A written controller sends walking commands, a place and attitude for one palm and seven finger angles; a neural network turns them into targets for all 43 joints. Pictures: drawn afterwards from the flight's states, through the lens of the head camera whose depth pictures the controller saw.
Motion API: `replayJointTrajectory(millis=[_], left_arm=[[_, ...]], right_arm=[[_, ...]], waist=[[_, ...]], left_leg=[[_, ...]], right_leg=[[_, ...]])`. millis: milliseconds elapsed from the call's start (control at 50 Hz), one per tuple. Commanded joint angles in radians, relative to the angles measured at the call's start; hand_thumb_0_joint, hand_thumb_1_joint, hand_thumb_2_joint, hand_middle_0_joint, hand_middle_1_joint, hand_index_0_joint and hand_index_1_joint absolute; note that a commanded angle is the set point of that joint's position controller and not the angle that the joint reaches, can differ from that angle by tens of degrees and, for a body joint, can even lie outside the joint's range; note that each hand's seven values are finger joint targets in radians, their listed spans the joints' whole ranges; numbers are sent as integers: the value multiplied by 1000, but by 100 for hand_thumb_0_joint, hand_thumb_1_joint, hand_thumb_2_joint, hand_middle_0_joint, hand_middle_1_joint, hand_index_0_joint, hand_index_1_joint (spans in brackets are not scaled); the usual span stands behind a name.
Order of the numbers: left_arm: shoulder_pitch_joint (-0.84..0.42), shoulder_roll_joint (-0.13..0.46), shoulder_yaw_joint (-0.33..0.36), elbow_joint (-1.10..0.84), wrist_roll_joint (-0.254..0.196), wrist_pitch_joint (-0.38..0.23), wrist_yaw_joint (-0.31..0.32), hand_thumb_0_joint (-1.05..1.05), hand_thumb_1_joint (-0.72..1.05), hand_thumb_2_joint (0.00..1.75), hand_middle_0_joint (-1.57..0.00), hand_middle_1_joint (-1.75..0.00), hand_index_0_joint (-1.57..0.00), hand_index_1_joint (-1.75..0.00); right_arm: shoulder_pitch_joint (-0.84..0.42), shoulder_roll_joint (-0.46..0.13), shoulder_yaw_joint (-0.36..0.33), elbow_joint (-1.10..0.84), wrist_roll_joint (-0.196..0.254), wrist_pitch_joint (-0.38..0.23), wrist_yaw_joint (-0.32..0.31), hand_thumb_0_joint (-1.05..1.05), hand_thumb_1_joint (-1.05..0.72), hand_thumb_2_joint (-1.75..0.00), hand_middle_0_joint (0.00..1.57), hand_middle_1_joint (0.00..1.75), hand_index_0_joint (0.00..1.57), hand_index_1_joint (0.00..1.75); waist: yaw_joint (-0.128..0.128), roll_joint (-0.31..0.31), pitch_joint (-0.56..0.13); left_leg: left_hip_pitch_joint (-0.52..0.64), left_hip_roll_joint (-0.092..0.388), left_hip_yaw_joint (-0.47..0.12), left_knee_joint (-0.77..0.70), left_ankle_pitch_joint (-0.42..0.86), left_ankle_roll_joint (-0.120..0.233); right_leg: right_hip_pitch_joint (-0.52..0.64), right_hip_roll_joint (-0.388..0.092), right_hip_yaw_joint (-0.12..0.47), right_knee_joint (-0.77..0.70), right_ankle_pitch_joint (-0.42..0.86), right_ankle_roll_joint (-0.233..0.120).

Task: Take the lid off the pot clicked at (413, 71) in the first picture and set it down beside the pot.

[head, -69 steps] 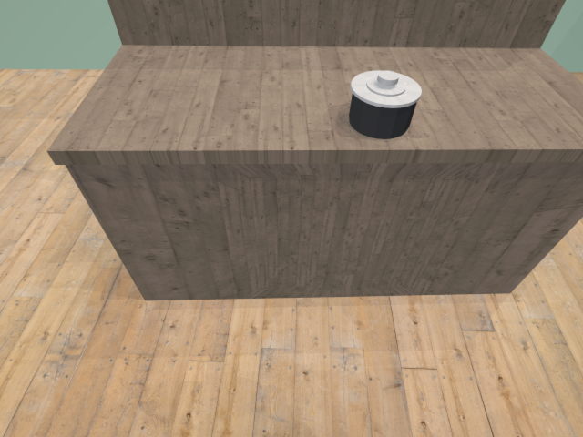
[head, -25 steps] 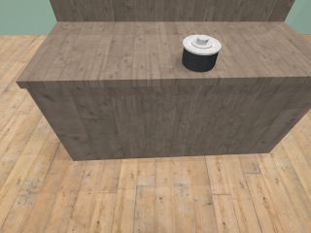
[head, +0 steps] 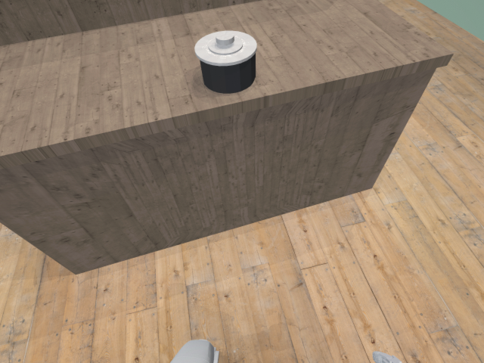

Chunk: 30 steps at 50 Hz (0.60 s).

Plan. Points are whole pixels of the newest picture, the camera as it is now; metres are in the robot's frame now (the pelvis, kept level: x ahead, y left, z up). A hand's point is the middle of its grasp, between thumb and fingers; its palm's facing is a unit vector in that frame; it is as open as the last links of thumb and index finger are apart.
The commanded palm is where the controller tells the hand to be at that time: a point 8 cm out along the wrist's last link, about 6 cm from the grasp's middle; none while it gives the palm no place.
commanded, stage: walk to a spot facing it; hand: left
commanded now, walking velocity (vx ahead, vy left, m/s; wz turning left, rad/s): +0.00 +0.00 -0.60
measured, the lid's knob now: (224, 38) +0.84 +0.13 +0.09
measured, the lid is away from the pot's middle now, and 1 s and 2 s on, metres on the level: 0.00 0.00 0.00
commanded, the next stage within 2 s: none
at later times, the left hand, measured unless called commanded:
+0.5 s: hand (113, 351) +0.14 +0.28 -0.17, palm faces -0.23 -0.95 -0.22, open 7.4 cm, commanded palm none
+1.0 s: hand (195, 320) +0.21 +0.13 -0.15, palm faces -0.57 -0.78 -0.26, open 7.4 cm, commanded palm none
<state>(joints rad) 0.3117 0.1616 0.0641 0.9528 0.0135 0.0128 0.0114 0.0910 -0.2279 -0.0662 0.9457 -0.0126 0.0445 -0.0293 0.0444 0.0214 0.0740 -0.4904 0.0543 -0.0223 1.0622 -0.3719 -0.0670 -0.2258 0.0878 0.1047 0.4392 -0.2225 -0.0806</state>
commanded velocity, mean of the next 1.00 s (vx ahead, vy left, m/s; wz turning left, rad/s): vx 0.02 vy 0.00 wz -0.60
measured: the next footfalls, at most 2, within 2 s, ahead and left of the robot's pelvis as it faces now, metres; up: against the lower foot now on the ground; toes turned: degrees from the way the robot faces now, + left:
left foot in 0.30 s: +0.07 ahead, +0.17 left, +0.00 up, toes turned -13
right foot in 0.80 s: -0.03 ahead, -0.07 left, +0.00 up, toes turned -34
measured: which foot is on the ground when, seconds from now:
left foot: up 0.00-0.28, down 0.30-0.80, up 0.82-1.00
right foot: down 0.00-0.30, up 0.32-0.78, down 0.80-1.00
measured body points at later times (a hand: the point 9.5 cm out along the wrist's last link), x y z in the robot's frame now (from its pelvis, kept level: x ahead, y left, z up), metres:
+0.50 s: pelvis +0.01 +0.08 +0.00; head +0.05 +0.11 +0.45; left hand +0.15 +0.33 -0.16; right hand +0.01 -0.18 -0.12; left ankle +0.03 +0.18 -0.74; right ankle -0.05 -0.07 -0.65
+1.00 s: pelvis +0.00 +0.04 -0.01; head +0.01 +0.00 +0.44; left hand +0.24 +0.17 -0.13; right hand -0.14 -0.19 -0.16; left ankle +0.08 +0.17 -0.67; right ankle -0.06 -0.05 -0.74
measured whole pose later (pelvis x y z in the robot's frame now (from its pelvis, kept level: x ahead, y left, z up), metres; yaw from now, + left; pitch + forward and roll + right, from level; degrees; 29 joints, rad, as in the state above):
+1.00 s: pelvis +0.00 +0.04 -0.01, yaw -37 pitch +0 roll +1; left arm 0.16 0.19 0.05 0.87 0.01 0.03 0.00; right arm 0.26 -0.24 -0.07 0.93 -0.02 0.06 -0.02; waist -0.03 0.03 0.08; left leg -0.47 0.11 0.04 1.05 -0.40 -0.08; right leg -0.24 0.03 0.03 0.50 -0.25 -0.04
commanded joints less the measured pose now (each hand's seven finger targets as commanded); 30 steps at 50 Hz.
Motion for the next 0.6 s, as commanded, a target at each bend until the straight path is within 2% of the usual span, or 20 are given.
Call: replayJointTrajectory(millis=[0,40,100,160,200,220,240,260,280,300,320,340,360,380,400,460,520,560,580], left_arm=[[82,213,51,-59,5,-9,15,0,90,90,-20,-30,-20,-30],[74,218,52,-71,6,-5,11,0,90,90,-20,-30,-20,-30],[49,236,59,-88,11,-2,13,0,90,90,-20,-30,-20,-30],[16,250,65,-108,11,3,12,0,90,90,-20,-30,-20,-30],[-31,260,68,-124,10,7,12,0,90,90,-20,-30,-20,-30],[-54,259,68,-133,6,10,10,0,90,90,-20,-30,-20,-30],[-65,239,64,-140,2,12,8,0,90,90,-20,-30,-20,-30],[-50,183,56,-157,-5,14,1,0,90,90,-20,-30,-20,-30],[-34,159,53,-163,0,11,-8,0,90,90,-20,-30,-20,-30],[-41,187,54,-169,13,11,-7,0,90,90,-20,-30,-20,-30],[-25,194,60,-163,20,14,-14,0,90,90,-20,-30,-20,-30],[-28,198,66,-128,24,19,-20,0,90,90,-20,-30,-20,-30],[-23,192,61,-116,18,25,-28,0,90,90,-20,-30,-20,-30],[-16,181,56,-116,14,30,-34,0,90,90,-20,-30,-20,-30],[-11,173,50,-115,12,32,-39,0,90,90,-20,-30,-20,-30],[-68,162,39,-127,7,43,-44,0,90,90,-20,-30,-20,-30],[-132,151,30,-140,7,48,-46,0,90,90,-20,-30,-20,-30],[-166,142,23,-148,6,49,-48,0,90,90,-20,-30,-20,-30],[-182,136,21,-152,6,48,-48,0,90,90,-20,-30,-20,-30]], right_arm=[[-40,-70,-7,-98,1,-22,-5,0,-90,-90,20,30,20,30],[-65,-71,-7,-118,2,-23,-5,0,-90,-90,20,30,20,30],[-74,-68,-5,-143,9,-28,-4,0,-90,-90,20,30,20,30],[-60,-66,-7,-161,15,-35,-7,0,-90,-90,20,30,20,30],[14,-72,-8,-156,19,-40,-9,0,-90,-90,20,30,20,30],[66,-74,-9,-145,20,-44,-12,0,-90,-90,20,30,20,30],[119,-95,-11,-132,19,-50,-16,0,-90,-90,20,30,20,30],[152,-169,-22,-135,9,-60,-18,0,-90,-90,20,30,20,30],[141,-233,-34,-153,1,-57,-14,0,-90,-90,20,30,20,30],[141,-229,-24,-168,0,-48,-9,0,-90,-90,20,30,20,30],[96,-180,-10,-182,-11,-51,-10,0,-90,-90,20,30,20,30],[66,-137,5,-172,-14,-56,-12,0,-90,-90,20,30,20,30],[54,-125,13,-177,-12,-58,-12,0,-90,-90,20,30,20,30],[54,-123,15,-179,-10,-61,-12,0,-90,-90,20,30,20,30],[61,-120,17,-176,-5,-64,-13,0,-90,-90,20,30,20,30],[140,-128,12,-143,-5,-65,-13,0,-90,-90,20,30,20,30],[208,-140,5,-114,-6,-65,-13,0,-90,-90,20,30,20,30],[235,-156,-4,-100,-8,-64,-10,0,-90,-90,20,30,20,30],[244,-163,-9,-94,-10,-63,-9,0,-90,-90,20,30,20,30]], waist=[[5,-136,-110],[9,-141,-89],[7,-156,-99],[1,-167,-110],[-33,-173,-128],[-57,-164,-143],[-78,-140,-160],[-88,59,-185],[-61,243,-146],[-63,161,-101],[-33,110,-59],[-18,139,-41],[-10,138,-47],[-6,137,-63],[-2,139,-88],[-32,143,-65],[-59,129,-45],[-73,122,-51],[-81,140,-54]], left_leg=[[-94,1,-14,-27,-1,-9],[-74,-11,-13,-65,-6,-9],[-4,-27,-13,-166,-34,-3],[81,-53,-17,-284,-50,11],[187,-60,-11,-427,4,18],[274,-67,-6,-537,75,23],[421,-28,-32,-650,150,37],[543,161,-208,-764,167,87],[548,380,-429,-800,313,179],[430,439,-443,-778,353,244],[347,386,-374,-800,330,255],[307,298,-262,-789,381,215],[296,246,-165,-780,426,194],[308,215,-89,-772,460,184],[331,202,-44,-761,501,181],[374,209,-3,-762,512,200],[421,245,3,-758,549,219],[433,261,29,-749,553,223],[433,270,44,-737,567,224]], right_leg=[[185,-269,307,-74,512,-110],[155,-257,332,-79,491,-113],[121,-262,374,-69,493,-124],[89,-246,414,-49,528,-116],[39,-223,411,-11,507,-84],[7,-191,397,22,460,-53],[-92,-135,360,85,334,-13],[-233,-19,240,213,33,39],[-392,37,66,434,-372,102],[-379,-33,36,588,-371,120],[-375,-51,24,680,-315,134],[-361,-59,24,733,-241,137],[-349,-67,7,779,-182,139],[-346,-75,-10,800,-146,144],[-343,-82,-33,800,-132,149],[-365,-105,-57,735,-115,162],[-374,-132,-86,623,-138,164],[-339,-144,-113,524,-158,159],[-311,-148,-128,466,-174,155]])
